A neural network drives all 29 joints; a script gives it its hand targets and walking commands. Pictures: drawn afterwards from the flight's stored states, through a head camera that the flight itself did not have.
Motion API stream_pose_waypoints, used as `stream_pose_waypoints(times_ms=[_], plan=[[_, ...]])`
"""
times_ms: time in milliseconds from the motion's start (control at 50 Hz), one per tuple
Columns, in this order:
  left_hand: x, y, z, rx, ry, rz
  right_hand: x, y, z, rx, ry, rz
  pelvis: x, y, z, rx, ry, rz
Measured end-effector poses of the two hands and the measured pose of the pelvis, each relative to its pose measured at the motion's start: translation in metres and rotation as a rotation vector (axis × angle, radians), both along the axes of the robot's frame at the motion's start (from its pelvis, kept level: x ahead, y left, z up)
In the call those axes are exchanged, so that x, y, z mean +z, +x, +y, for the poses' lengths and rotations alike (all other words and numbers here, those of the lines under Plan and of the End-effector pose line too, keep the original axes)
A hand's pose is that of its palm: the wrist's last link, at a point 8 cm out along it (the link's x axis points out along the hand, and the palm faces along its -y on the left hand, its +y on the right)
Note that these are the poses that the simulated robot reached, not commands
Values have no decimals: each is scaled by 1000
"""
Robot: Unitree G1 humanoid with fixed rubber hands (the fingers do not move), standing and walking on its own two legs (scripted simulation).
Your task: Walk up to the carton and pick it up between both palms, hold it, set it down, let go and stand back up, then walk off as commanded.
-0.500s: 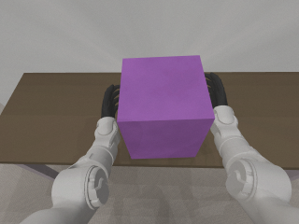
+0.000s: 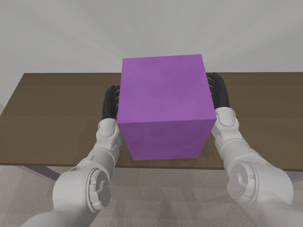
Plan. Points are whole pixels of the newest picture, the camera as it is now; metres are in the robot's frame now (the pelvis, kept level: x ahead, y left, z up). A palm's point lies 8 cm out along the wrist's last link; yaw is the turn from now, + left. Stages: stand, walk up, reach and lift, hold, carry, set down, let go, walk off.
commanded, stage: reach and lift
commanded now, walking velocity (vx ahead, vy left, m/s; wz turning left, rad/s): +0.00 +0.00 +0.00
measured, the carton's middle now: (163, 112) +0.44 +0.01 +0.00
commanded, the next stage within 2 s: none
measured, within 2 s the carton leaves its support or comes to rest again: leaves its support in 0.12 s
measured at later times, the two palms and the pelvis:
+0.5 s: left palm (109, 114) +0.40 +0.15 +0.04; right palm (223, 101) +0.43 -0.14 +0.07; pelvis -0.01 +0.00 +0.00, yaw +0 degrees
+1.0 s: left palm (104, 115) +0.39 +0.16 +0.07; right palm (226, 98) +0.42 -0.14 +0.10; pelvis -0.01 -0.01 +0.00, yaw +0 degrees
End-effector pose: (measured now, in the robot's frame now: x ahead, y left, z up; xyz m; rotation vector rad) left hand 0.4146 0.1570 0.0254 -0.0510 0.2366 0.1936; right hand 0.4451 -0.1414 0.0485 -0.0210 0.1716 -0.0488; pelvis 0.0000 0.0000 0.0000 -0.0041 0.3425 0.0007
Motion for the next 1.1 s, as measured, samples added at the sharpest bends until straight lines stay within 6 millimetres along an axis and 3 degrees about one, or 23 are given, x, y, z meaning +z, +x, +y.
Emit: stream_pose_waypoints(times_ms=[380, 720, 940, 1100], plan=[[21, -7, -1, 5, 8, -111, 24, -9, -1, 2, -5, -140, 0, -9, -2, 0, 2, -10], [11, -17, -3, 9, 21, -56, 19, -14, -1, 19, -41, -111, 0, -10, -5, 0, 6, -7], [34, -24, 0, 3, 42, -51, 48, -21, 4, 19, -60, -113, 0, -12, -5, 0, 7, -11], [51, -38, 2, -18, 72, -2, 65, -37, 5, 6, -50, -64, 2, -20, -6, 0, 7, -79]])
